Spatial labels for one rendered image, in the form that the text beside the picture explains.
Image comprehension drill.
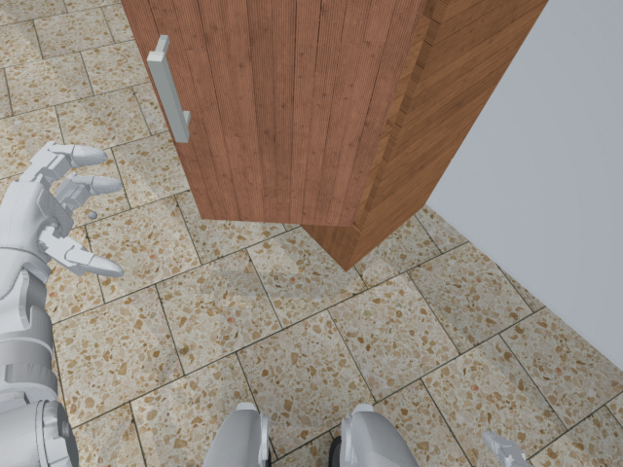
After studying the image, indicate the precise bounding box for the robot left forearm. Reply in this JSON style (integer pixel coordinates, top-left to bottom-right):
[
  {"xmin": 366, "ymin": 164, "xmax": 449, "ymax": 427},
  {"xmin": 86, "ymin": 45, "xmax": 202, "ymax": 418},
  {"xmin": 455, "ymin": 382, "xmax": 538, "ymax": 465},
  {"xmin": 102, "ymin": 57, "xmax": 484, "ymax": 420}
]
[{"xmin": 0, "ymin": 247, "xmax": 58, "ymax": 413}]

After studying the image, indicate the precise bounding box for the robot right hand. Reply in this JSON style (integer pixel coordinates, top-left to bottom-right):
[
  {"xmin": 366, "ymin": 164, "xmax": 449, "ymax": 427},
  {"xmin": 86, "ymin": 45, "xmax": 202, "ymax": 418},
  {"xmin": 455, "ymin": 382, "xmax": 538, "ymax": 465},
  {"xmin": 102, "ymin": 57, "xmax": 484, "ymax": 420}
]
[{"xmin": 482, "ymin": 430, "xmax": 535, "ymax": 467}]

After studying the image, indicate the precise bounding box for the handle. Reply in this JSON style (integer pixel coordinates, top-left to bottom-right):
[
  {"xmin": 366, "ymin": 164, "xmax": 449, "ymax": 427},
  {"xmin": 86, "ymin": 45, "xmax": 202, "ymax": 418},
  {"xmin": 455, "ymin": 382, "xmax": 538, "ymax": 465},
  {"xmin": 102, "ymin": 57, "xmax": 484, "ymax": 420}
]
[{"xmin": 147, "ymin": 35, "xmax": 191, "ymax": 143}]

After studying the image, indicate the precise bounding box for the robot left upper arm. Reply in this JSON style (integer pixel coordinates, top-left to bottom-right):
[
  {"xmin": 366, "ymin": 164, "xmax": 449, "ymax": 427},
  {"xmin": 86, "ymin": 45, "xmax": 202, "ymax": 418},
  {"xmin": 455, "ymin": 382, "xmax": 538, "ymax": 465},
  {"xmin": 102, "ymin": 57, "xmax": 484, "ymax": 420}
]
[{"xmin": 0, "ymin": 400, "xmax": 79, "ymax": 467}]

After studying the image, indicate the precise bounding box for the right robot shin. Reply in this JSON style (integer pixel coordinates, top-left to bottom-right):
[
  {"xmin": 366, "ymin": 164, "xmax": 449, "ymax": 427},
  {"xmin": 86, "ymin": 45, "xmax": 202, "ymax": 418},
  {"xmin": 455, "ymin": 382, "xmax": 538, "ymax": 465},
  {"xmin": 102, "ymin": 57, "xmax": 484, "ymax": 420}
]
[{"xmin": 340, "ymin": 404, "xmax": 374, "ymax": 467}]

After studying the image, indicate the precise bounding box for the right robot thigh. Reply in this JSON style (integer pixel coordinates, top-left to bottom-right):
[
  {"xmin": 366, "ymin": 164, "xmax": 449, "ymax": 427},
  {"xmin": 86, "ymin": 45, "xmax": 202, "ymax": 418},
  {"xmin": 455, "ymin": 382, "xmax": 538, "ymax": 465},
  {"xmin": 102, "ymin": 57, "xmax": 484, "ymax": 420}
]
[{"xmin": 341, "ymin": 412, "xmax": 420, "ymax": 467}]

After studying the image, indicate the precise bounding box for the robot left hand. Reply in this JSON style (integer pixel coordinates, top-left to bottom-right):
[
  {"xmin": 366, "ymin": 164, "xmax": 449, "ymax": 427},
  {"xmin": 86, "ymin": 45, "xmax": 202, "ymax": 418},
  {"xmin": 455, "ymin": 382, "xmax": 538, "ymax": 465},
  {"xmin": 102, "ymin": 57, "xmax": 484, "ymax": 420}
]
[{"xmin": 0, "ymin": 141, "xmax": 124, "ymax": 277}]

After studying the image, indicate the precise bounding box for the cupboard door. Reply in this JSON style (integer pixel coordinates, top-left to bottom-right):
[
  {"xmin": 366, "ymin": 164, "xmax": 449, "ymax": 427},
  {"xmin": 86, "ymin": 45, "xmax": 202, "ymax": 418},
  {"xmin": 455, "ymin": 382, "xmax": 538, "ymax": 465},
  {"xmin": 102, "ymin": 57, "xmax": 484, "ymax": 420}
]
[{"xmin": 121, "ymin": 0, "xmax": 425, "ymax": 227}]

